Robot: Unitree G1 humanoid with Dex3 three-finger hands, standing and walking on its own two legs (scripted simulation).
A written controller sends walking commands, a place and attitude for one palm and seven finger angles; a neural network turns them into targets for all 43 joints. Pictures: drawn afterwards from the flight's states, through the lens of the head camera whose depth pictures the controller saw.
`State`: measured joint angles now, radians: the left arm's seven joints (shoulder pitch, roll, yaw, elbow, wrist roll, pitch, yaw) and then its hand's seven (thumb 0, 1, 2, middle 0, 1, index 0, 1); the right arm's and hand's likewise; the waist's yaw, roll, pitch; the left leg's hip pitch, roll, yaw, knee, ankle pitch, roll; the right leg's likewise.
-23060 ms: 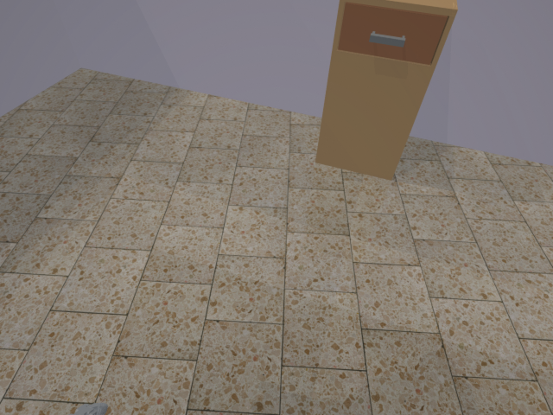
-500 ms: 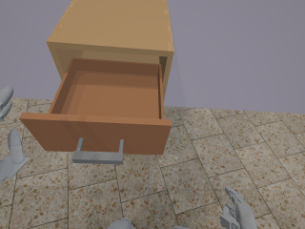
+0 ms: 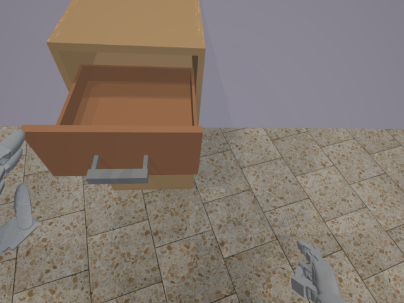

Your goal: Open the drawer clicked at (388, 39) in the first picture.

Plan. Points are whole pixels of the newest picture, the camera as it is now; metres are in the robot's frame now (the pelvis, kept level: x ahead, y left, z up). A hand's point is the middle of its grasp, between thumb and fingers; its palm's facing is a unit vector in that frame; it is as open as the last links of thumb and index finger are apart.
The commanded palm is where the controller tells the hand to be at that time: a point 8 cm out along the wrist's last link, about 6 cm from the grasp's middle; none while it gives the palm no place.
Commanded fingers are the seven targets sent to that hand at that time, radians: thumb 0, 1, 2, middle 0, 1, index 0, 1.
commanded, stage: stop stepping back and stand still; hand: left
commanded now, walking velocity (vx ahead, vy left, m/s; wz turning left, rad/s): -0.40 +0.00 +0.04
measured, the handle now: (119, 168) +0.40 +0.21 -0.03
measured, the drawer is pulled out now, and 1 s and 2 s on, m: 0.30 0.30 0.30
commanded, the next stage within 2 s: let the arm hang, fingers relaxed in 0.80 s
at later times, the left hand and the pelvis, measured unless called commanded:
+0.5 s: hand out of the picture +0.07 +0.21 +0.16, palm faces +0.41 -0.81 -0.42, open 7.4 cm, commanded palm +0.01 +0.25 +0.18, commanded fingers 0.00 0.90 0.90 -0.20 -0.30 -0.20 -0.30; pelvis -0.11 -0.04 +0.00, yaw +3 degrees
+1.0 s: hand out of the picture +0.07 +0.22 +0.04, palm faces +0.30 -0.85 -0.43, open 7.4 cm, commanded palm none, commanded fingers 0.00 0.90 0.90 -0.20 -0.30 -0.20 -0.30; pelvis -0.12 -0.03 -0.01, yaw +5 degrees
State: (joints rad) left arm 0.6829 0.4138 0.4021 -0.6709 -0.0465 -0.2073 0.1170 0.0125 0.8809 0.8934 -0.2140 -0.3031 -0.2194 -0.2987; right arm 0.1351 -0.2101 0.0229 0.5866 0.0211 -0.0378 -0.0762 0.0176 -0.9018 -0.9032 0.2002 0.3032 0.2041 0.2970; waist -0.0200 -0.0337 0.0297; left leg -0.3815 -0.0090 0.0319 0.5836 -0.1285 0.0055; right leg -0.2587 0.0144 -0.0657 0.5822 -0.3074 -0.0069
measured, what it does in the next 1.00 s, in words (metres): walks backwards: right foot, then left foot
